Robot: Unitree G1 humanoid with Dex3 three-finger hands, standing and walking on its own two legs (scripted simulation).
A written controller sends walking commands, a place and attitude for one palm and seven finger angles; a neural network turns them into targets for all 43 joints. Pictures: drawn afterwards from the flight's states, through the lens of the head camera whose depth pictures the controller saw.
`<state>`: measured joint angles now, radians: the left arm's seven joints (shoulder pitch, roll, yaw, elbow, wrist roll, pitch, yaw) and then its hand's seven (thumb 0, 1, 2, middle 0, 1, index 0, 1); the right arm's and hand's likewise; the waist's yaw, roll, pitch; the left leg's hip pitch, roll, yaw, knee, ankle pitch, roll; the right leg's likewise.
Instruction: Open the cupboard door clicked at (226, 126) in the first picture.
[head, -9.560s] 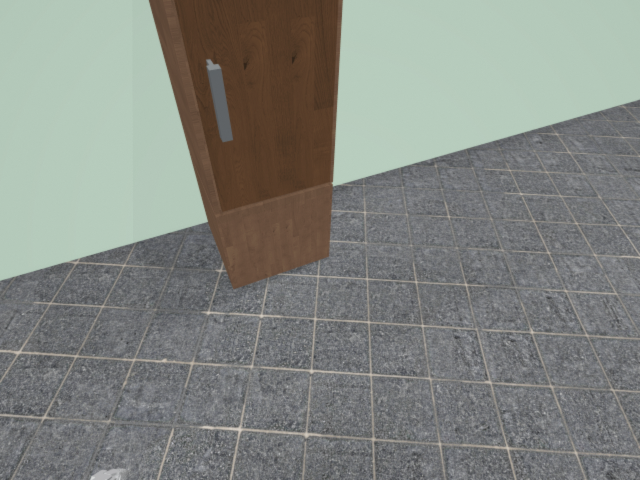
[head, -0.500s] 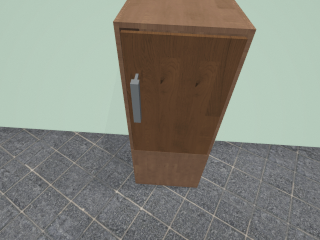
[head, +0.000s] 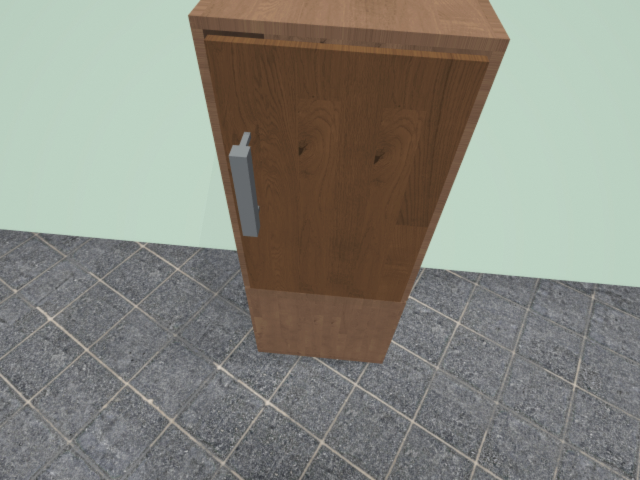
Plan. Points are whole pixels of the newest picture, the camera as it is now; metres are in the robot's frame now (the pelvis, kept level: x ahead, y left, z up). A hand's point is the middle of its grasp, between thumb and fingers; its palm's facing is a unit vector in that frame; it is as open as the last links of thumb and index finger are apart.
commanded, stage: come to a stop and stand still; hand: left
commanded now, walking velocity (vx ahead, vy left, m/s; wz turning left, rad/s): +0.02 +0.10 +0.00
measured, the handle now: (249, 186) +0.55 +0.16 +0.03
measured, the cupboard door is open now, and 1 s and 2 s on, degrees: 0 0 0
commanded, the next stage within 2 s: look again from close up in 1.02 s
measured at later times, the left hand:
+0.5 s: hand out of the picture +0.04 +0.24 -0.16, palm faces +0.00 -0.97 -0.23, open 7.4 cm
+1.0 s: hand out of the picture +0.03 +0.22 -0.18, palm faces +0.00 -0.99 -0.15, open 7.3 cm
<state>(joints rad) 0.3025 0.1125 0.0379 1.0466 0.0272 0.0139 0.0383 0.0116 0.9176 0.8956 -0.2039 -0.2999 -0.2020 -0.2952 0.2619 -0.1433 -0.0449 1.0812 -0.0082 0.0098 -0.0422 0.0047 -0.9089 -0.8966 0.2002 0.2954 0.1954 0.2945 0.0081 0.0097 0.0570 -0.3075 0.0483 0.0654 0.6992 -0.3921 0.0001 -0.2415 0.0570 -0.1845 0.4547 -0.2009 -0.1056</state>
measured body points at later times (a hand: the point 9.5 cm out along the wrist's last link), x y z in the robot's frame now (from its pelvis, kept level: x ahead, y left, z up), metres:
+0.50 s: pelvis +0.01 +0.06 +0.00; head +0.00 +0.05 +0.45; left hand +0.04 +0.29 -0.15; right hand -0.02 -0.14 -0.16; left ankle +0.02 +0.10 -0.73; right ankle +0.04 -0.06 -0.73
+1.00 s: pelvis +0.04 +0.07 +0.00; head +0.05 +0.08 +0.45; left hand +0.03 +0.27 -0.16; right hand +0.03 -0.15 -0.15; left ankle +0.02 +0.10 -0.73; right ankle +0.04 -0.06 -0.73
